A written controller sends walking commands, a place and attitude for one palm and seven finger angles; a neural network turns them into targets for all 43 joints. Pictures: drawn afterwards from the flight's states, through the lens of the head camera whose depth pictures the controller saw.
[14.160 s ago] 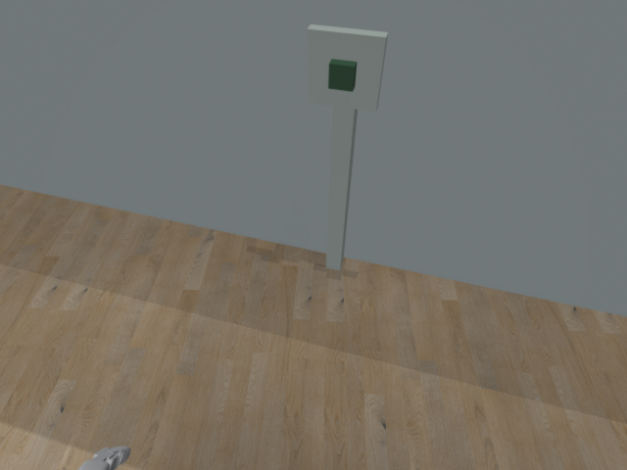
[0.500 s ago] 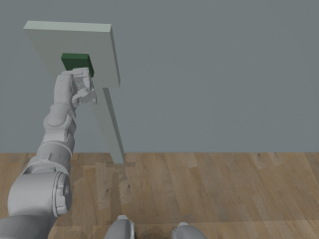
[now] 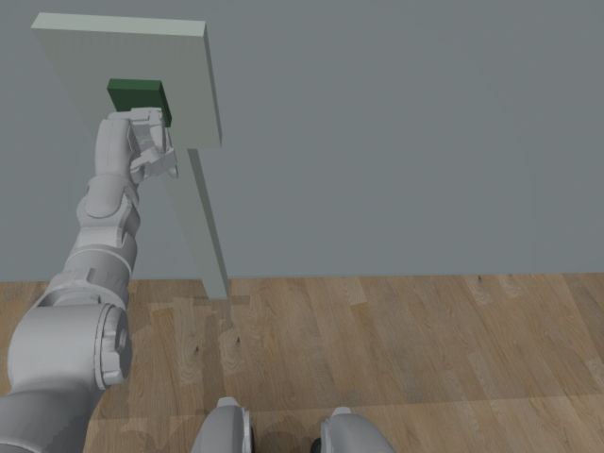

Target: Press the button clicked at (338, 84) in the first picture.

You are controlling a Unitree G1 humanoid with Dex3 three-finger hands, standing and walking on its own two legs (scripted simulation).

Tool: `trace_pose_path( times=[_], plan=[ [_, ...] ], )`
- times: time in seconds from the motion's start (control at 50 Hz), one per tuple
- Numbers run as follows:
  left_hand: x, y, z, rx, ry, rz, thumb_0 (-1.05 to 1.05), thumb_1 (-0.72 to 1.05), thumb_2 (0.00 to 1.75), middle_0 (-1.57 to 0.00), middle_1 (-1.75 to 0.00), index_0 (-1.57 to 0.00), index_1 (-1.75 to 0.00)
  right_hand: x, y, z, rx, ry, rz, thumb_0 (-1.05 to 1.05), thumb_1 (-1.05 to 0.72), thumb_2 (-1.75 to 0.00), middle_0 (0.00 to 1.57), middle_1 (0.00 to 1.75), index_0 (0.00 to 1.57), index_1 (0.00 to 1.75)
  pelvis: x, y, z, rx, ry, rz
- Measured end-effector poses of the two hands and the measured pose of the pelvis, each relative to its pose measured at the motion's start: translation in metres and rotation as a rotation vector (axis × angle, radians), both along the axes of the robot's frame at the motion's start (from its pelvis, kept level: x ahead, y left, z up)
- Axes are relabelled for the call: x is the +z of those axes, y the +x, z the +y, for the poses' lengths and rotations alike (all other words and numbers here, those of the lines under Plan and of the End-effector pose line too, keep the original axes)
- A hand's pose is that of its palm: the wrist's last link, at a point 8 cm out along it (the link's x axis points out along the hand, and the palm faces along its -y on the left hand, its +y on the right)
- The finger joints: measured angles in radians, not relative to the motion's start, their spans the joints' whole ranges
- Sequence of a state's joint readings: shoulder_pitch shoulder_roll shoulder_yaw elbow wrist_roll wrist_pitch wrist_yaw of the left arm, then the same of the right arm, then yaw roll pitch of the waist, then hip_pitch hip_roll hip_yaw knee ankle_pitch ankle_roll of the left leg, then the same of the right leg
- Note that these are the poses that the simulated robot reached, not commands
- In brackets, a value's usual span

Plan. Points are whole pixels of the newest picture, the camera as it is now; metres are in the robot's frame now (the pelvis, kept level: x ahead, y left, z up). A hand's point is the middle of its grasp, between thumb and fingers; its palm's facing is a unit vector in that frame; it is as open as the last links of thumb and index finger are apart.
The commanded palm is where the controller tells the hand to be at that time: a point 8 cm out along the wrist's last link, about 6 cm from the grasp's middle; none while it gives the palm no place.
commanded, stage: pull the fist back off the button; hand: left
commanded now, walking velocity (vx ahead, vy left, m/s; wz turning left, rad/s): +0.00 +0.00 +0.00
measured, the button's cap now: (142, 100) +0.54 +0.18 +0.12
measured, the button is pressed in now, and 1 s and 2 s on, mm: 8 0 0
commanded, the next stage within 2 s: draw the hand back to the body in 0.90 s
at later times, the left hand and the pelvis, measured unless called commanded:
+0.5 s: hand (177, 167) +0.46 +0.14 +0.09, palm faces -0.02 -1.00 -0.01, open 3.2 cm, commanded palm +0.42 +0.19 +0.10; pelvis +0.04 +0.00 +0.02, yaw -2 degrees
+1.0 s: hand (176, 207) +0.40 +0.13 +0.09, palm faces -0.02 -1.00 -0.03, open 3.1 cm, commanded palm +0.37 +0.19 +0.10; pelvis +0.05 -0.02 +0.02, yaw +0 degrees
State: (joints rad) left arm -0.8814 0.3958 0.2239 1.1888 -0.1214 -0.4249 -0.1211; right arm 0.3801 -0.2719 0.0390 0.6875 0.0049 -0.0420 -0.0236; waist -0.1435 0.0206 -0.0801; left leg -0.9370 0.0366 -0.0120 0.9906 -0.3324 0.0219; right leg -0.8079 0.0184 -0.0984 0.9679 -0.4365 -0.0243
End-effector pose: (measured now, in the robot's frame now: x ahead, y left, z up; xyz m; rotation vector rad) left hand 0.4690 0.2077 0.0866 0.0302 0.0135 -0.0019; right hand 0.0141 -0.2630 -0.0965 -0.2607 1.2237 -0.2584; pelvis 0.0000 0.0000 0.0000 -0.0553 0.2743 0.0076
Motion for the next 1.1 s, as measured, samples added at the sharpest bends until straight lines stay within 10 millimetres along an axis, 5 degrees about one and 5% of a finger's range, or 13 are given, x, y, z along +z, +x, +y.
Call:
trace_pose_path(
  times=[0.26, 0.5, 0.82, 0.94, 1.1],
  plan=[
    [0.000, -0.012, -0.004, 0.000, -0.010, -0.013, 0.05, 0.87, 0.91, -1.30, -1.50, -1.43, -1.50, 0.001, 0.026, 0.006, -0.001, 0.045, -0.037, 0.01, -0.90, -0.90, 0.20, 0.30, 0.20, 0.30, 0.006, 0.014, 0.003, -0.016, 0.006, -0.018],
    [0.003, -0.030, -0.015, -0.016, -0.019, -0.033, 0.03, 0.91, 0.91, -1.30, -1.50, -1.32, -1.50, 0.012, 0.091, 0.007, 0.015, 0.091, -0.162, 0.01, -0.91, -0.90, 0.20, 0.30, 0.20, 0.30, 0.017, 0.040, -0.003, -0.038, 0.026, -0.047],
    [0.000, -0.095, -0.016, -0.024, -0.014, -0.028, 0.02, 0.90, 0.91, -1.30, -1.50, -1.30, -1.50, 0.031, 0.176, 0.003, 0.122, 0.096, -0.332, 0.01, -0.91, -0.90, 0.20, 0.30, 0.20, 0.30, 0.023, 0.053, -0.015, -0.011, 0.039, -0.089],
    [0.005, -0.096, -0.021, -0.029, -0.001, -0.043, 0.02, 0.90, 0.90, -1.30, -1.50, -1.31, -1.50, 0.031, 0.183, 0.003, 0.140, 0.097, -0.358, 0.01, -0.91, -0.90, 0.20, 0.30, 0.20, 0.30, 0.021, 0.049, -0.019, -0.003, 0.042, -0.096],
    [0.013, -0.095, -0.014, -0.017, -0.001, -0.033, 0.02, 0.90, 0.90, -1.30, -1.50, -1.30, -1.50, 0.028, 0.164, -0.001, 0.104, 0.107, -0.334, 0.01, -0.91, -0.90, 0.20, 0.30, 0.20, 0.30, 0.024, 0.047, -0.024, -0.013, 0.047, -0.109]
  ],
)
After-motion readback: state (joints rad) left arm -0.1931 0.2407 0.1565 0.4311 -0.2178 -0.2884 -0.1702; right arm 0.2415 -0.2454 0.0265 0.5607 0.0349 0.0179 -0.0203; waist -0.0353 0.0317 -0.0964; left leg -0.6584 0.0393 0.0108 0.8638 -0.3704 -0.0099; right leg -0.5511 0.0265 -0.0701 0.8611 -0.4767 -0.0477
